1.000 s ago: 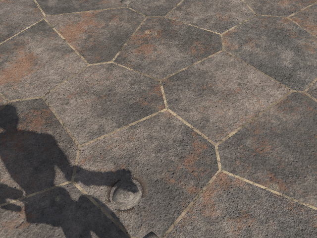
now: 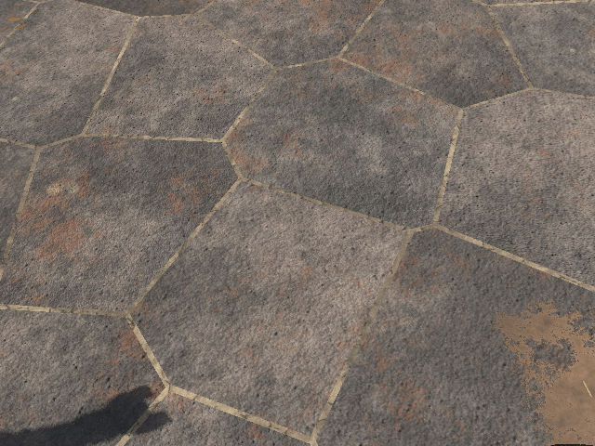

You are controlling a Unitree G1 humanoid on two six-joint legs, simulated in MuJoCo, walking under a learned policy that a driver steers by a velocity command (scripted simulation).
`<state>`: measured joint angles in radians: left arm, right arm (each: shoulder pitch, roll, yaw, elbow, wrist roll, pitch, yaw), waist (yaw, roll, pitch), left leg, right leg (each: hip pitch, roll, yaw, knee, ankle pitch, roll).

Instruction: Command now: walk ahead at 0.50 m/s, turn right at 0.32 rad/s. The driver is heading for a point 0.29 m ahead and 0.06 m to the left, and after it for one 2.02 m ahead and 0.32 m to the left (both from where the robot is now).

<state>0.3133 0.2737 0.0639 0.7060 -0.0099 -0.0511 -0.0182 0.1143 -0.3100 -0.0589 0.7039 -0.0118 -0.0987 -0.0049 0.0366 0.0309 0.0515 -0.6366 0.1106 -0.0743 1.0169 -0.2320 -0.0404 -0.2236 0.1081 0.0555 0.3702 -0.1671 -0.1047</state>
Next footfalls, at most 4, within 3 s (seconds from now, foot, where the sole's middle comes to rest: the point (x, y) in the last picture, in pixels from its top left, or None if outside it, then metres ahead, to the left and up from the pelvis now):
0.30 left None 0.36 0.16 -0.78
0.80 right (328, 396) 0.56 0.02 -0.78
1.16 left None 0.43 0.23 -0.78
1.66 right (362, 366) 0.64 -0.06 -0.78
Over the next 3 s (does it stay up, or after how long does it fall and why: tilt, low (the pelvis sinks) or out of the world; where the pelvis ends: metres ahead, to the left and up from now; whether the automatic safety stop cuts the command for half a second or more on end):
stays up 1.02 0.06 -0.02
